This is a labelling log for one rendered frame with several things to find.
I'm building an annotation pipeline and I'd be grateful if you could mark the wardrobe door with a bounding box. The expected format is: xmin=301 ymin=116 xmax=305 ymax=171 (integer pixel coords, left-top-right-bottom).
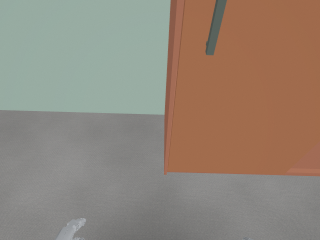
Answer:
xmin=167 ymin=0 xmax=320 ymax=175
xmin=291 ymin=141 xmax=320 ymax=169

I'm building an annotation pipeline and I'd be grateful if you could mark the left robot hand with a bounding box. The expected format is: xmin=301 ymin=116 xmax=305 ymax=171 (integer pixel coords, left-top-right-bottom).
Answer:
xmin=54 ymin=218 xmax=86 ymax=240

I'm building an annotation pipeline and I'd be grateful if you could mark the handle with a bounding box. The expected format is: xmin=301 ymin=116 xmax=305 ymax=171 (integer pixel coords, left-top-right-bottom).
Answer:
xmin=205 ymin=0 xmax=227 ymax=56

